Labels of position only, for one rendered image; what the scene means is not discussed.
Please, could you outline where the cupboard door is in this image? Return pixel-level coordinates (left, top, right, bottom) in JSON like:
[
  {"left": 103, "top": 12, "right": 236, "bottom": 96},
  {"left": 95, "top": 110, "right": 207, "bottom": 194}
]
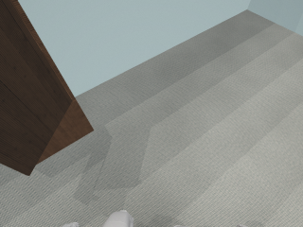
[{"left": 0, "top": 0, "right": 72, "bottom": 176}]

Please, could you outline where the robot left thigh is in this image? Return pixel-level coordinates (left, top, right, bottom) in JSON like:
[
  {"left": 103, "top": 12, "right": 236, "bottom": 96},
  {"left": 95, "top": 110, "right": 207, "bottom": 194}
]
[{"left": 101, "top": 211, "right": 134, "bottom": 227}]

